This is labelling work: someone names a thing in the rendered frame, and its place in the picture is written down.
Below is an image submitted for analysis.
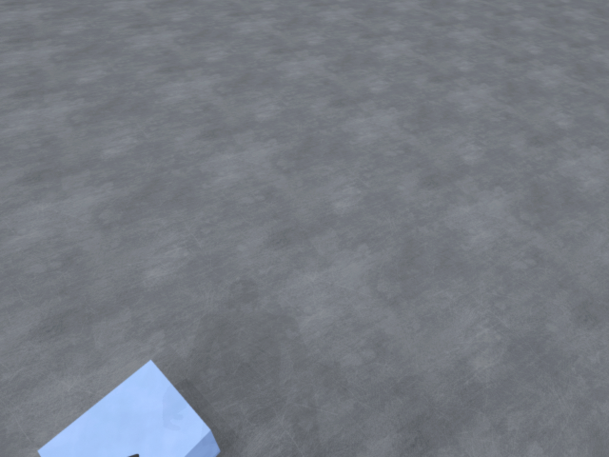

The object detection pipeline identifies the carton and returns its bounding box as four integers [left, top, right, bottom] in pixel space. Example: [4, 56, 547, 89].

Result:
[37, 360, 221, 457]

